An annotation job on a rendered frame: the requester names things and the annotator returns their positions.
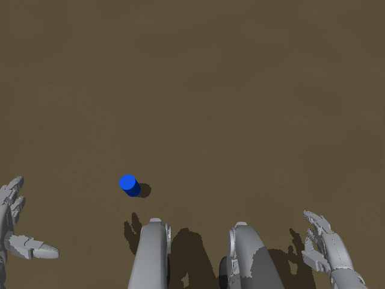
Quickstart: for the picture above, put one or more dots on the right robot hand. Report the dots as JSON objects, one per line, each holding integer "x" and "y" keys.
{"x": 333, "y": 253}

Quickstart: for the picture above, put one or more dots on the right robot arm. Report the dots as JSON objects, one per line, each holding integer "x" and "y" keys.
{"x": 346, "y": 279}

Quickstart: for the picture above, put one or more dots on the can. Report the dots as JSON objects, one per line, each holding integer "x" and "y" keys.
{"x": 130, "y": 185}

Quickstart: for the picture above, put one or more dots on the left robot hand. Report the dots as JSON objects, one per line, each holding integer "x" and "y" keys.
{"x": 10, "y": 207}

